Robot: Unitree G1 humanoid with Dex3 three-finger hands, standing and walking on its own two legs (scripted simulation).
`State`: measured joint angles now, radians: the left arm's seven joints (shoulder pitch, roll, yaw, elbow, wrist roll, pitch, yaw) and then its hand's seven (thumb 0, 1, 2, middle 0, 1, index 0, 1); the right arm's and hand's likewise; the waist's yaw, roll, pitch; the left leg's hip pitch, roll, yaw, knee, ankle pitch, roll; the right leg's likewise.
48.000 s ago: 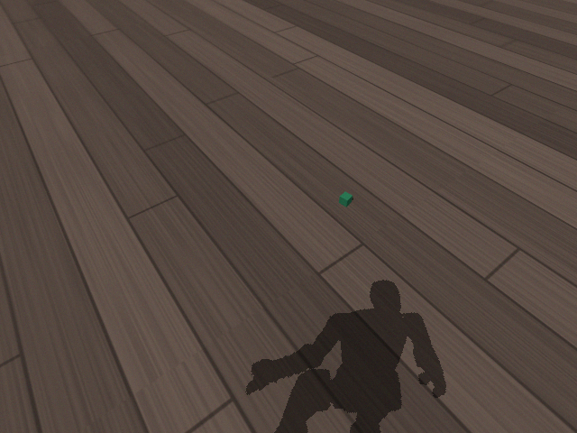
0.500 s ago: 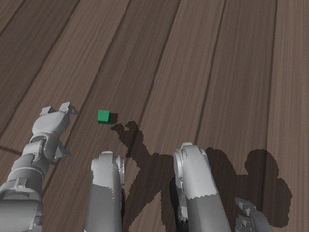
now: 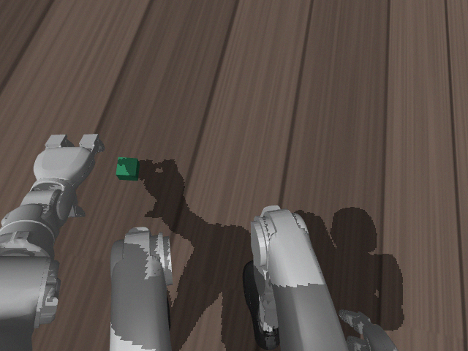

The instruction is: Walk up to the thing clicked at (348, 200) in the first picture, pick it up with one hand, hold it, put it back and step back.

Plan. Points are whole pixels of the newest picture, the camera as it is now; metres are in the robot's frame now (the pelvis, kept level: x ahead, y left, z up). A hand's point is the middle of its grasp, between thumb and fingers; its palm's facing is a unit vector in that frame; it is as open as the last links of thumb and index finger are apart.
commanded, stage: rise first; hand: left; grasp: from above
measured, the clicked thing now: (128, 169) +0.51 +0.17 -0.33
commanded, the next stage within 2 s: approach in 0.74 s
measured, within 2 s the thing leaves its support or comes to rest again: neither
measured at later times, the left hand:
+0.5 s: hand (88, 176) +0.45 +0.23 -0.20, palm faces -0.47 +0.02 -0.88, open 13.9 cm
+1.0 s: hand (101, 169) +0.47 +0.21 -0.22, palm faces -0.47 +0.03 -0.88, open 13.8 cm
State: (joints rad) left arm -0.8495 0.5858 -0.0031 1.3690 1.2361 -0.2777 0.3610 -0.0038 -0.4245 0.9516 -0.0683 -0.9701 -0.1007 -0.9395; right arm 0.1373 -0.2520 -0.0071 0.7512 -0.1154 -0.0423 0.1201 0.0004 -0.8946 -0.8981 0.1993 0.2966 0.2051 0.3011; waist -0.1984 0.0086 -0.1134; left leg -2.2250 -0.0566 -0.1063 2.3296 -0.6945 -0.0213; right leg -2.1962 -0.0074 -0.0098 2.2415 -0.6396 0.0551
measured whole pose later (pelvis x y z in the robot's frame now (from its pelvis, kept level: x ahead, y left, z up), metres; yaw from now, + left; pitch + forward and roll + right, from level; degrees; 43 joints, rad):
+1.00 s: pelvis +0.01 +0.00 -0.03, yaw -2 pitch +35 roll -7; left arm -0.99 0.65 -0.02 1.51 1.33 -0.26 0.48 0.00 -0.44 0.94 -0.08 -1.01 -0.11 -0.98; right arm 0.14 -0.27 0.05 0.77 -0.19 -0.06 0.15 0.00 -0.91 -0.90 0.20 0.30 0.20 0.30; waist -0.28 -0.01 -0.05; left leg -2.31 -0.05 -0.14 2.44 -0.74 -0.04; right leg -2.29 0.01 -0.03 2.34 -0.66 0.05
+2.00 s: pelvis +0.00 +0.00 -0.02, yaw -2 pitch +34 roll -7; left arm -1.11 0.61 -0.08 1.67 1.31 -0.14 0.52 0.00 -0.38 0.90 -0.10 -1.02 -0.14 -0.97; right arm 0.11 -0.27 0.08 0.73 -0.17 -0.07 0.14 0.00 -0.91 -0.90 0.20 0.30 0.20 0.30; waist -0.31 -0.01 -0.08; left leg -2.32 -0.05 -0.11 2.40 -0.68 -0.01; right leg -2.29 0.01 -0.02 2.29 -0.61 0.05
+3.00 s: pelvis +0.01 +0.01 -0.05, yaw -7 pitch +29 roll -12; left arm -1.02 0.80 -0.02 1.71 1.36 -0.30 0.64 0.00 -0.42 0.95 -0.09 -0.98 -0.11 -0.96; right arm 0.14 -0.33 0.22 0.73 -0.29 -0.19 0.26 0.00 -0.91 -0.90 0.20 0.30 0.20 0.30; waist -0.39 -0.09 0.11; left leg -2.31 -0.04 -0.23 2.56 -0.76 -0.03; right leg -2.27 0.04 -0.11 2.38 -0.64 0.07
